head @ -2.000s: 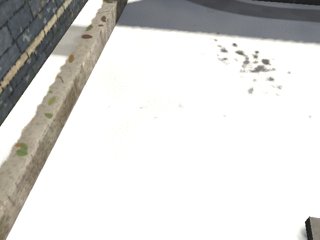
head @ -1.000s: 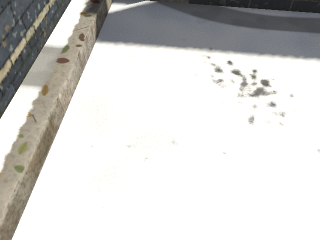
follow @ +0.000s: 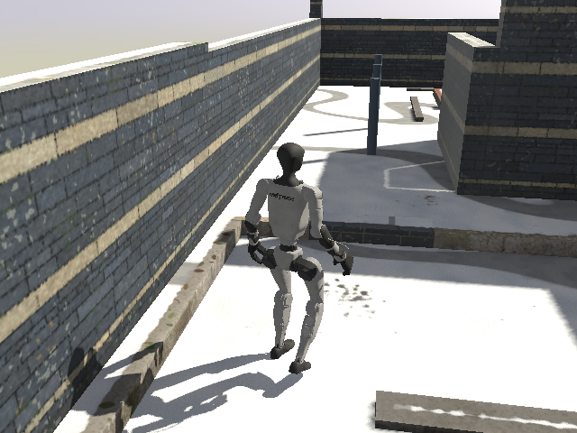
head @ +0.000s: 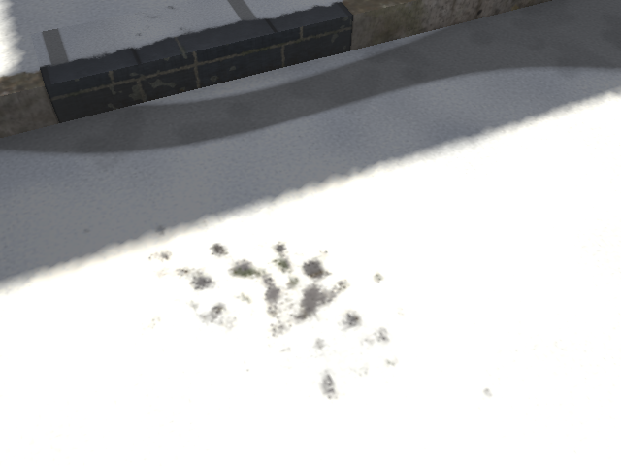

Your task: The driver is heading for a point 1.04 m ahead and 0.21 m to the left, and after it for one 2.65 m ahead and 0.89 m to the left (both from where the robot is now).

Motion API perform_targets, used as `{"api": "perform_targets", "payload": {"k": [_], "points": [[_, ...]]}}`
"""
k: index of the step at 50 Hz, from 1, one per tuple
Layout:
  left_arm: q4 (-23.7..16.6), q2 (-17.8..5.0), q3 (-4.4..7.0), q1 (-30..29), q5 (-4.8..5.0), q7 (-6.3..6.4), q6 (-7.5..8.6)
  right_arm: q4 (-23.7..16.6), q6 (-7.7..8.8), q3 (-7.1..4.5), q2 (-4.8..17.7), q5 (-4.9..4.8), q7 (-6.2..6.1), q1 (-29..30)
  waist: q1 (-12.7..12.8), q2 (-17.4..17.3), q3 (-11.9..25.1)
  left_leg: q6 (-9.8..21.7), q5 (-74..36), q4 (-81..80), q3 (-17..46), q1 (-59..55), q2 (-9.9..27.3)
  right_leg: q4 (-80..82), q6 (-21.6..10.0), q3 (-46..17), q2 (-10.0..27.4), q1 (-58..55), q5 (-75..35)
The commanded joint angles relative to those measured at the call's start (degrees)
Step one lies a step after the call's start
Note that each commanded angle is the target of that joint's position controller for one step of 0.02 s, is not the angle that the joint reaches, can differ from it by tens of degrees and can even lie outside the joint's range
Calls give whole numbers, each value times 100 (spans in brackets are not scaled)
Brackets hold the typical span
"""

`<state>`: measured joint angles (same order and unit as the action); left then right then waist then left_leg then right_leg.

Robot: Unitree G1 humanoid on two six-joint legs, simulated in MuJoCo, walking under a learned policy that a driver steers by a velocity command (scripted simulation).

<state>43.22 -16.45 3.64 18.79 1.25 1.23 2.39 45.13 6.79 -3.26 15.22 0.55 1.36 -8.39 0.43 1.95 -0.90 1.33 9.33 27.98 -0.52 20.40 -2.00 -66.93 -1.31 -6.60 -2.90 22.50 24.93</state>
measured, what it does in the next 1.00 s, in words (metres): walks ahead: right foot, then left foot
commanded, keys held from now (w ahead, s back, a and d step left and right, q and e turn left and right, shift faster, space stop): no key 0.34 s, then w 0.66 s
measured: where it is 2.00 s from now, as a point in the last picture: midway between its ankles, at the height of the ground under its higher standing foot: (307, 286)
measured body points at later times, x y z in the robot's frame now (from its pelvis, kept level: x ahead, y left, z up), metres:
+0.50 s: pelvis +0.14 -0.02 +0.01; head +0.16 -0.03 +0.46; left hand +0.30 +0.23 -0.09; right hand +0.23 -0.30 -0.12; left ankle +0.12 +0.11 -0.69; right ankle +0.18 -0.13 -0.73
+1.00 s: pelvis +0.30 +0.02 +0.02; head +0.33 +0.04 +0.46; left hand +0.51 +0.25 -0.09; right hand +0.25 -0.24 -0.11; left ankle +0.21 +0.11 -0.73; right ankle +0.47 -0.17 -0.67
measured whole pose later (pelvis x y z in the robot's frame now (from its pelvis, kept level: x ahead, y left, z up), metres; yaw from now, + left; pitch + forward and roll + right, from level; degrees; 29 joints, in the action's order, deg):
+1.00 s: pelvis +0.30 +0.02 +0.02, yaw -2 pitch +2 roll -1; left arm 42.8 -15.2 4.2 6.2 0.9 -0.8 3.7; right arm 55.8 4.4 -1.3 13.4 -0.2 -0.3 -24.6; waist -5.3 2.0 0.6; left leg 2.3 14.7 11.4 -1.8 -0.8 -0.6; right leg -38.4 0.3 -1.0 4.7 38.2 -3.1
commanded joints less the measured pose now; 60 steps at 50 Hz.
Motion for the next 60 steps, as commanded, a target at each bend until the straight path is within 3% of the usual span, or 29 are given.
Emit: {"api": "perform_targets", "payload": {"k": [1, 3, 6, 11, 14, 15, 16, 17, 18, 20, 22, 24, 27, 29, 32, 33, 34, 35, 36, 37, 39, 44, 48, 54, 56, 57, 58, 59, 60], "points": [[-531, -530, 162, -134, -85, 18, 65, -129, 19, -81, 496, 76, 8, -232, -43, -682, 190, 1054, -2508, -1158, 1631, -1283, 1632, 70, 103, -119, 585, 1295, -154], [-548, -253, 88, -85, -90, 23, 21, 4, 47, -90, 576, 35, 8, -238, 48, -764, 327, 1139, -3817, -1171, 1073, -1157, 1518, 799, 208, 117, 553, 1036, -279], [-632, -59, -22, -315, -127, -1, -17, 122, -50, -151, 867, -47, -67, -143, 40, -812, 628, 1122, -4235, -1245, 522, -1022, 1406, 2019, 287, 372, 575, 408, -1240], [-772, -242, 15, -937, -118, -64, -61, 366, -232, -138, 965, -140, -103, -408, -193, -833, 599, 941, -3263, -1045, 431, -1253, 1412, 3219, 179, 508, 401, -111, -1961], [-717, -379, 98, -788, -182, -65, -38, 456, -289, -74, 846, -214, -113, -405, -3, -692, 563, 588, -2245, -469, 485, -1139, 1201, 4423, -134, 557, 317, -1002, -2790], [-739, -691, 173, -662, -233, -10, -41, 465, -249, -3, 657, -95, -107, -595, -41, -305, 806, 281, -1562, -35, 306, -829, 915, 4369, -333, 39, 864, -1743, -4509], [-811, -918, 191, -619, -314, 35, -100, 501, -197, 100, 376, 75, -71, -1119, -311, 502, 1244, -52, 410, 637, 10, -4, 482, 3930, -923, -795, 1762, -2784, -6114], [-738, -419, 54, -591, -291, 20, -154, 563, -251, 180, 213, 49, -84, -1171, -201, 868, 1513, -240, 1867, 977, 103, 87, 442, 4030, -1430, -1202, 2149, -2669, -5734], [-662, -258, 17, -559, -217, -31, -174, 496, -335, 144, 407, -26, -102, -910, -113, 779, 1343, -299, 2204, 1081, 118, 290, 443, 4292, -1414, -1327, 1962, -2463, -4149], [-539, -835, 203, -323, -103, -65, -218, 388, -484, 45, 714, -70, -145, -440, 161, 795, 829, -301, 2250, 1735, -72, 947, 308, 5022, -1278, -1723, 1889, -2096, -791], [-490, -1003, 255, -414, -134, -30, -132, 313, -546, -58, 917, -125, -154, -304, 122, 866, 314, -221, 2255, 2687, 131, 1277, 497, 5633, -1296, -2041, 2012, -1394, 843], [-492, -752, 205, -688, -95, -10, -16, 388, -471, -64, 743, -139, -158, -403, -80, 766, 175, -76, 1826, 2546, 138, 1120, 605, 5808, -1111, -1593, 1794, -963, 631], [-474, -717, 230, -961, -68, -35, 48, 509, -329, 14, 423, -74, -101, -390, -178, 646, 297, 47, 1138, 1567, -83, 222, 512, 5802, -966, -735, 1391, -503, -187], [-380, -754, 260, -857, -24, -64, 27, 533, -282, 18, 452, -81, -51, -351, -165, 575, 386, 46, 706, 958, -200, -192, 402, 5679, -1002, -608, 1385, -474, -214], [-283, -589, 210, -857, 0, -75, -28, 792, -282, -29, 528, -91, -44, -954, -497, 349, 392, 126, 439, 246, -342, -1358, 211, 5067, -766, -410, 1175, 228, 507], [-303, -322, 125, -941, -40, -79, -23, 897, -281, -59, 638, -97, -72, -1341, -655, 29, 282, 233, 862, -161, 141, -1719, 531, 4356, -541, -178, 908, 671, 611], [-382, 170, -6, -1022, -115, -104, 16, 943, -275, -115, 1021, -64, -128, -1795, -706, -1232, 266, 563, 1950, -1136, 1849, -2095, 1740, 2325, -93, 566, 314, 1440, 523], [-672, -87, 70, -1085, 8, -72, 104, 876, -257, -254, 1666, 39, -80, -1782, -650, -2030, -172, 1332, 3707, -2049, 3789, -1950, 2562, 1361, -92, 547, 81, 2680, 786], [-637, -534, 163, -1150, 105, -53, 180, 715, -181, -196, 1397, 40, -80, -1384, -543, -1546, -483, 1393, 4041, -2137, 3943, -1750, 2560, 768, -177, 151, 492, 3034, 287], [-551, -664, 206, -1034, 84, -69, 206, 627, -125, -121, 1104, -13, -83, -1114, -389, -1303, -510, 1181, 3517, -2040, 3426, -1795, 2322, 692, -225, 102, 634, 3156, -334], [-377, -580, 224, -917, -80, -59, 218, 539, -101, -75, 961, -65, -71, -883, -266, -960, -339, 896, 2229, -2047, 2455, -1792, 1901, 957, -152, 187, 822, 2864, -1132], [-368, -188, 151, -1243, -82, -93, 204, 740, -127, 8, 729, -46, -160, -1381, -366, -785, -135, 789, -309, -2110, 993, -1868, 1391, 1800, 133, 520, 791, 2319, -2453], [-565, 0, 45, -1952, -27, -213, 237, 845, -185, -1, 819, -79, -202, -1668, -585, -776, -312, 786, -781, -2133, 586, -1862, 1345, 2908, 197, 699, 686, 1899, -2977], [-846, -77, -19, -2651, 29, -434, 339, 1022, -324, -71, 911, -159, -218, -2010, -636, -763, -657, 837, -1439, -1757, 670, -2460, 1756, 3734, -62, 755, 545, 1656, -2441], [-777, -322, 71, -2241, 3, -427, 376, 991, -356, -129, 1043, -178, -231, -1864, -273, -894, -369, 743, -2910, -1209, 712, -2545, 1770, 3923, -237, 819, 320, 799, -2080], [-591, -529, 178, -1553, -16, -382, 384, 954, -373, -146, 1092, -188, -233, -1727, 136, -916, 95, 644, -3885, -484, 577, -2396, 1611, 4058, -388, 941, 163, -257, -2154], [-288, -839, 320, -459, -31, -303, 378, 863, -367, -108, 995, -141, -227, -1598, 642, -846, 842, 461, -3729, 682, 421, -1627, 1320, 3870, -602, 733, 396, -1984, -2374], [-93, -1315, 439, 560, -163, -205, 333, 635, -320, 7, 590, -19, -219, -1701, 843, 98, 1896, 207, -1512, 2694, 153, 80, 739, 3678, -1013, -875, 1786, -4137, -2119], [-26, -1331, 381, 585, -169, -254, 303, 673, -205, 165, 27, -140, -187, -2374, 482, 1482, 2739, 31, 2447, 4192, 585, 1504, 0, 4532, -1646, -3252, 2851, -5068, -1012]]}}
